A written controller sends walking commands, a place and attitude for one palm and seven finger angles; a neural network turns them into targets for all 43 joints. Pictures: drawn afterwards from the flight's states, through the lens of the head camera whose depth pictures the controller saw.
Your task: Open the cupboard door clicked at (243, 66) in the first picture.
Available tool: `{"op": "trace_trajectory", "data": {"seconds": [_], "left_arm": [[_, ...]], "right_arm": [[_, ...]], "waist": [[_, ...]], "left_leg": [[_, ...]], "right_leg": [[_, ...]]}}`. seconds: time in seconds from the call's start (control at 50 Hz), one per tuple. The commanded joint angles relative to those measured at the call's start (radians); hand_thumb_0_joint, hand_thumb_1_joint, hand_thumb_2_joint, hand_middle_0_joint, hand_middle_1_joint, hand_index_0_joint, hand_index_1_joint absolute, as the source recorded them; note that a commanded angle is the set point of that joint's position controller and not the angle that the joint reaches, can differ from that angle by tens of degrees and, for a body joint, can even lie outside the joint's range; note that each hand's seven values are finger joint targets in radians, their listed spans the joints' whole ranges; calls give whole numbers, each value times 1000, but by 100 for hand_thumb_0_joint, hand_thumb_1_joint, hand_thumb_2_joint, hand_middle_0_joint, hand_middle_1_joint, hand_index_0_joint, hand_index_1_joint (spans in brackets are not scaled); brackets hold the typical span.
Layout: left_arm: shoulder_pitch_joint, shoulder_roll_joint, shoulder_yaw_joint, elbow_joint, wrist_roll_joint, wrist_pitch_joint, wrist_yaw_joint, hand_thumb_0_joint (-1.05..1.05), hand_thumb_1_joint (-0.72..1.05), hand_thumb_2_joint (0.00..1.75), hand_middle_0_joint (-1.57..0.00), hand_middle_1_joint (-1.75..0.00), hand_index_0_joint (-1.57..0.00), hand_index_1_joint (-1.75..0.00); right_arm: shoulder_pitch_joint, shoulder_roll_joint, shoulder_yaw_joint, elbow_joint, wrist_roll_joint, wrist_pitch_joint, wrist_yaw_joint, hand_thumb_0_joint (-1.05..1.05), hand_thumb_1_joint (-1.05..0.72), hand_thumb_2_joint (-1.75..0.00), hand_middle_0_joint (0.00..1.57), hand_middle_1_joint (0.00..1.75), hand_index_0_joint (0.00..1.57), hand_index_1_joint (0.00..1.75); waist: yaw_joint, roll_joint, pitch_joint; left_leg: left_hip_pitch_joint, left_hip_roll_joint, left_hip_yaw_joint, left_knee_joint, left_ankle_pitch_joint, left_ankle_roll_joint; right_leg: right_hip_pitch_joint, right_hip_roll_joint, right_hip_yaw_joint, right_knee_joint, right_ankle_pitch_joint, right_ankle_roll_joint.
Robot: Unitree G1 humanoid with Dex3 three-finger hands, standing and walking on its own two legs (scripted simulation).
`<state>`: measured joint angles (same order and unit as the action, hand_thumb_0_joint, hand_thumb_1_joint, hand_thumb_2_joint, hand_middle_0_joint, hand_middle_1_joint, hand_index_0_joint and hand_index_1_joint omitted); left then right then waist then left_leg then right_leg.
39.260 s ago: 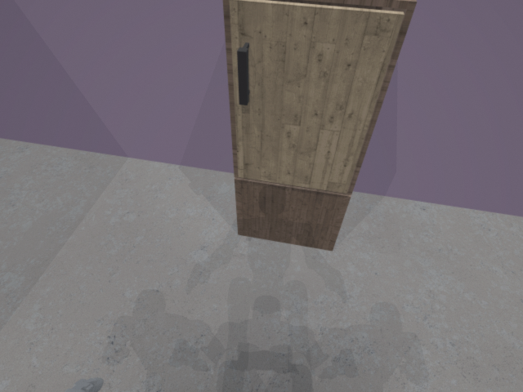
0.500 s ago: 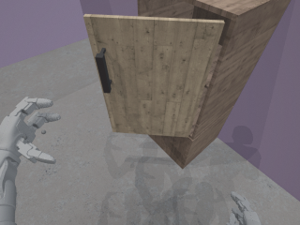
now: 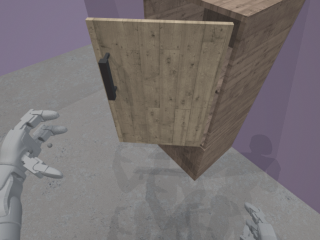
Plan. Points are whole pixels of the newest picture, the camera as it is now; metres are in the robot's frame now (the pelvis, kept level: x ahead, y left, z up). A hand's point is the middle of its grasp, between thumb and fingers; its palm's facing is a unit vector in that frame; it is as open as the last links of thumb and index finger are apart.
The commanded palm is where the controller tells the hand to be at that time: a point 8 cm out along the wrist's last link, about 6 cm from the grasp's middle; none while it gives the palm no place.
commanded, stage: move the hooked fingers beside the handle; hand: left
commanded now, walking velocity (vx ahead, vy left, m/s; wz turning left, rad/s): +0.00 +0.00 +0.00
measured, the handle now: (109, 77) +0.58 +0.21 +0.08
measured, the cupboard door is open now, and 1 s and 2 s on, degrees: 45 45 45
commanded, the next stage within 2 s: none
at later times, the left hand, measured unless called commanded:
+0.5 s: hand (63, 121) +0.36 +0.28 +0.10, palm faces +0.04 -1.00 -0.01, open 14.0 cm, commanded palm +0.34 +0.32 +0.10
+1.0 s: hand (70, 103) +0.44 +0.29 +0.10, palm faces +0.01 -1.00 +0.02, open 14.0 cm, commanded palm +0.42 +0.33 +0.09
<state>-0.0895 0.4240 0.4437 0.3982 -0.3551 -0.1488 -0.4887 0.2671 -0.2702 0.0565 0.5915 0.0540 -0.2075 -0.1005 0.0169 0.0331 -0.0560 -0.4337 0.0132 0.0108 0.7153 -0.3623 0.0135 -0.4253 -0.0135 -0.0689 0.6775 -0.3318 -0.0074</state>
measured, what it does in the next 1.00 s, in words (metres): stands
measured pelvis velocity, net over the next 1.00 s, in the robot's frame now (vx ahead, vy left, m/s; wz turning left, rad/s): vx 0.01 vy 0.02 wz -0.03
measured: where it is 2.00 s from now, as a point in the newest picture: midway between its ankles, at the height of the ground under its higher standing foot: outside the picture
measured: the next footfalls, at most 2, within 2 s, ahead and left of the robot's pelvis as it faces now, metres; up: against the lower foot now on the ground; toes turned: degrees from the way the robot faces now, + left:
none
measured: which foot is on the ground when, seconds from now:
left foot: down 0.00-1.00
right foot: down 0.00-1.00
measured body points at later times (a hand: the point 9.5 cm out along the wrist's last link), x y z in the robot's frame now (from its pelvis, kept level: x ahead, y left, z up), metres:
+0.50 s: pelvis +0.00 +0.00 +0.00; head +0.04 +0.00 +0.44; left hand +0.36 +0.33 +0.10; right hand +0.11 -0.27 -0.10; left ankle +0.00 +0.11 -0.72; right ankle +0.01 -0.12 -0.72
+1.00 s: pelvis +0.01 +0.02 -0.01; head +0.08 +0.04 +0.43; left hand +0.43 +0.34 +0.10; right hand +0.06 -0.26 -0.11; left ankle +0.00 +0.11 -0.72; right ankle +0.01 -0.12 -0.72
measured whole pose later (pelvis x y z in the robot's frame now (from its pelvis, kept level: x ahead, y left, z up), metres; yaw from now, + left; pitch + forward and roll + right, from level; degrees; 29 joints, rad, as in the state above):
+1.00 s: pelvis +0.01 +0.02 -0.01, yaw -2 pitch +13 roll -2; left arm -0.67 0.60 0.49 1.02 -0.22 -0.28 -0.51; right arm 0.38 -0.29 0.04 0.62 0.03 -0.04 -0.07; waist -0.08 0.00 -0.08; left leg -0.64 0.02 0.03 0.81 -0.40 0.04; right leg -0.63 -0.01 -0.05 0.74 -0.34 0.01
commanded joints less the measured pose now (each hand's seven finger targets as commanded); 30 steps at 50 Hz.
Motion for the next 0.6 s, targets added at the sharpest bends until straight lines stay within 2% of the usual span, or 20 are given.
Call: {"op": "trace_trajectory", "data": {"seconds": [0.0, 0.02, 0.06, 0.1, 0.14, 0.16, 0.2, 0.22, 0.26, 0.3, 0.32, 0.36, 0.38, 0.4, 0.42, 0.44, 0.5, 0.54, 0.56, 0.58], "left_arm": [[-348, 283, 74, -194, -10, -75, 5, 0, -50, 30, -30, -120, -30, -120], [-376, 286, 65, -187, -8, -78, 7, 0, -50, 30, -30, -120, -30, -120], [-446, 275, 43, -155, 4, -85, 11, 0, -50, 30, -30, -120, -30, -120], [-472, 271, 30, -122, 14, -95, 13, 0, -50, 30, -30, -120, -30, -120], [-462, 312, 66, -83, 17, -94, 12, 0, -50, 30, -30, -120, -30, -120], [-461, 324, 78, -55, 20, -91, 10, 0, -50, 30, -30, -120, -30, -120], [-470, 316, 67, -21, 25, -89, 6, 0, -50, 30, -30, -120, -30, -120], [-475, 345, 90, 5, 23, -89, 7, 0, -50, 30, -30, -120, -30, -120], [-494, 361, 105, 53, 23, -87, 2, 0, -50, 30, -30, -120, -30, -120], [-523, 364, 101, 70, 28, -96, -4, 0, -50, 30, -30, -120, -30, -120], [-531, 380, 106, 82, 26, -101, -7, 0, -50, 30, -30, -120, -30, -120], [-608, 368, 76, 105, 38, -112, -12, 0, -50, 30, -30, -120, -30, -120], [-650, 359, 57, 111, 43, -121, -13, 0, -50, 30, -30, -120, -30, -120], [-660, 372, 69, 119, 46, -129, -9, 0, -50, 30, -30, -120, -30, -120], [-678, 374, 62, 136, 43, -132, -14, 0, -50, 30, -30, -120, -30, -120], [-684, 407, 92, 160, 48, -136, -14, 0, -50, 30, -30, -120, -30, -120], [-714, 398, 75, 205, 59, -147, -19, 0, -50, 30, -30, -120, -30, -120], [-730, 440, 102, 248, 64, -149, -20, 0, -50, 30, -30, -120, -30, -120], [-777, 433, 80, 256, 72, -150, -22, 0, -50, 30, -30, -120, -30, -120], [-803, 433, 77, 273, 76, -155, -20, 0, -50, 30, -30, -120, -30, -120]], "right_arm": [[-50, -146, -65, -136, 7, -50, -24, 0, -90, -90, 20, 30, 20, 30], [-48, -146, -62, -133, 5, -49, -26, 0, -90, -90, 20, 30, 20, 30], [-42, -144, -62, -123, 6, -49, -31, 0, -90, -90, 20, 30, 20, 30], [-33, -147, -64, -115, 7, -49, -33, 0, -90, -90, 20, 30, 20, 30], [-25, -149, -63, -113, 4, -42, -30, 0, -90, -90, 20, 30, 20, 30], [-21, -151, -65, -110, 3, -37, -29, 0, -90, -90, 20, 30, 20, 30], [-23, -150, -63, -117, 4, -28, -24, 0, -90, -90, 20, 30, 20, 30], [-17, -154, -64, -113, 2, -23, -23, 0, -90, -90, 20, 30, 20, 30], [-3, -160, -67, -115, 3, -13, -19, 0, -90, -90, 20, 30, 20, 30], [4, -160, -68, -119, 2, -6, -15, 0, -90, -90, 20, 30, 20, 30], [11, -164, -68, -119, 2, -1, -13, 0, -90, -90, 20, 30, 20, 30], [26, -165, -71, -113, 5, 10, -12, 0, -90, -90, 20, 30, 20, 30], [32, -166, -72, -110, 6, 12, -12, 0, -90, -90, 20, 30, 20, 30], [40, -167, -74, -107, 4, 14, -11, 0, -90, -90, 20, 30, 20, 30], [50, -172, -75, -106, 2, 19, -11, 0, -90, -90, 20, 30, 20, 30], [63, -176, -79, -99, 1, 25, -11, 0, -90, -90, 20, 30, 20, 30], [75, -175, -80, -92, 1, 38, -7, 0, -90, -90, 20, 30, 20, 30], [91, -182, -81, -89, -1, 50, -5, 0, -90, -90, 20, 30, 20, 30], [94, -183, -79, -86, 0, 56, -6, 0, -90, -90, 20, 30, 20, 30], [100, -181, -80, -82, -1, 60, -5, 0, -90, -90, 20, 30, 20, 30]], "waist": [[-27, 33, -186], [-27, 45, -170], [-41, 51, -187], [-43, 46, -209], [-28, 44, -249], [-29, 23, -249], [-24, 42, -237], [-19, 27, -229], [-24, -8, -236], [-24, 28, -244], [-24, 21, -240], [-48, 18, -240], [-54, 44, -243], [-50, 60, -260], [-55, 29, -269], [-53, 15, -297], [-57, 46, -299], [-53, 35, -306], [-68, 47, -301], [-71, 57, -293]], "left_leg": [[92, -15, -26, -103, 186, 8], [90, -14, -26, -101, 180, 9], [101, -15, -28, -102, 161, 10], [110, -15, -35, -102, 175, 9], [105, -17, -28, -90, 209, 11], [92, -17, -24, -88, 213, 11], [73, -18, -23, -91, 212, 8], [60, -16, -22, -84, 221, 9], [41, -16, -16, -81, 227, 12], [32, -19, -11, -75, 219, 10], [24, -17, -9, -68, 222, 11], [26, -15, -9, -68, 208, 13], [33, -16, -12, -68, 199, 12], [42, -16, -16, -65, 206, 12], [36, -14, -14, -57, 208, 14], [33, -13, -15, -56, 220, 15], [33, -14, -15, -53, 227, 14], [14, -12, -14, -48, 234, 15], [12, -12, -14, -47, 227, 15], [11, -11, -17, -45, 222, 15]], "right_leg": [[51, 22, 29, -90, 168, -12], [45, 23, 34, -91, 157, -16], [29, 21, 33, -92, 138, -13], [30, 20, 30, -85, 151, -16], [73, 17, 41, -77, 197, -17], [76, 17, 42, -77, 209, -14], [69, 14, 39, -71, 209, -16], [86, 15, 45, -71, 221, -19], [83, 16, 46, -67, 241, -13], [77, 15, 52, -63, 236, -12], [84, 17, 58, -60, 239, -16], [49, 21, 53, -60, 227, -11], [32, 22, 52, -58, 212, -13], [29, 24, 50, -55, 211, -16], [44, 25, 56, -52, 217, -16], [53, 27, 55, -48, 231, -14], [30, 28, 51, -41, 236, -15], [38, 30, 54, -34, 245, -15], [19, 30, 53, -32, 238, -14], [2, 30, 51, -34, 226, -15]]}}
